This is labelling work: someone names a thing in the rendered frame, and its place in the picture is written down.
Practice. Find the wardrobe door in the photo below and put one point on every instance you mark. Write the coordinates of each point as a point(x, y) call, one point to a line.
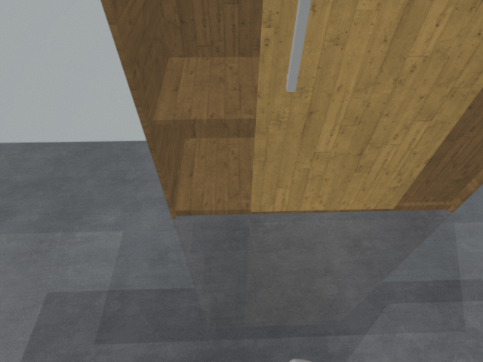
point(456, 161)
point(381, 84)

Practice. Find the handle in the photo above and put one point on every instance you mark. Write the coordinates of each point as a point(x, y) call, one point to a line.
point(297, 44)

